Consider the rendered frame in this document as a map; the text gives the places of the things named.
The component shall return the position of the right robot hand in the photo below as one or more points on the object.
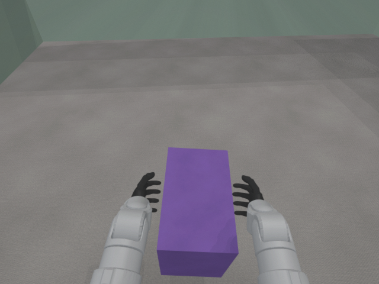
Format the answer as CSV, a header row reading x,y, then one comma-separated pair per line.
x,y
254,193

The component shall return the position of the carton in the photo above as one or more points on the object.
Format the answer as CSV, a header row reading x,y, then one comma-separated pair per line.
x,y
197,230

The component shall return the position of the left robot forearm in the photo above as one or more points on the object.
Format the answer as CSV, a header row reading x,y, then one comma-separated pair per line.
x,y
125,245

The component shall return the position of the left robot hand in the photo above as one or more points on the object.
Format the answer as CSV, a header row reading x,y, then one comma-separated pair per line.
x,y
143,184

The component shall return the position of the right robot forearm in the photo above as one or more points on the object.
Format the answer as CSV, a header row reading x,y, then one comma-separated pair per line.
x,y
274,247

